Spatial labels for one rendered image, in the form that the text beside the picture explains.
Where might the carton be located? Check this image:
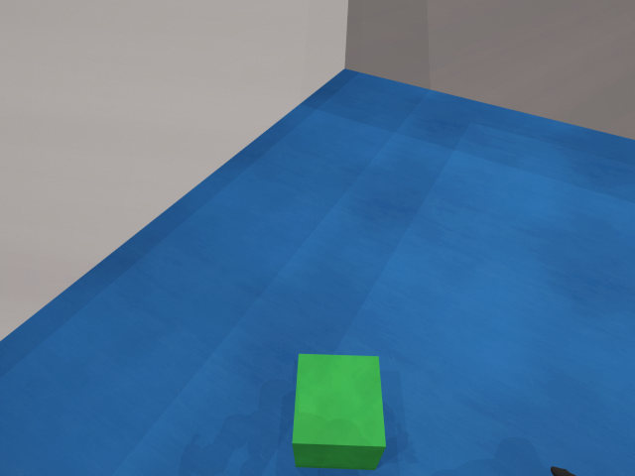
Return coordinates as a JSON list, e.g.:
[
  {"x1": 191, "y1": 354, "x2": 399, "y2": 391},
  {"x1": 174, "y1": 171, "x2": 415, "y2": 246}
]
[{"x1": 293, "y1": 354, "x2": 386, "y2": 470}]

